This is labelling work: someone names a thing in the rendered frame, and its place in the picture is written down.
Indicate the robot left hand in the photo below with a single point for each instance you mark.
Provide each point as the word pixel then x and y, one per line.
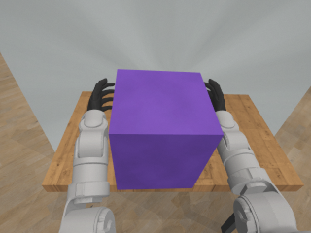
pixel 96 99

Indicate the robot left upper arm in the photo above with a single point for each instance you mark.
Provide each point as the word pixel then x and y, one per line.
pixel 89 220

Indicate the left robot forearm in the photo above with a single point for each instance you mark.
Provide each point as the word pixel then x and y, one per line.
pixel 90 163

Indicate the table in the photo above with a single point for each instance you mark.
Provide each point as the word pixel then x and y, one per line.
pixel 213 178

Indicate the right robot forearm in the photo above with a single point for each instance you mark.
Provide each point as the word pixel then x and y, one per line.
pixel 245 176

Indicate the robot right upper arm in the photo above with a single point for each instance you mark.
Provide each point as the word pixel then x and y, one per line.
pixel 264 212

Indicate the robot right hand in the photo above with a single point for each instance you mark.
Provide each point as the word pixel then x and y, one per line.
pixel 216 95

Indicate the carton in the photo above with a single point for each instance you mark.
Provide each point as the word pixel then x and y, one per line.
pixel 163 129

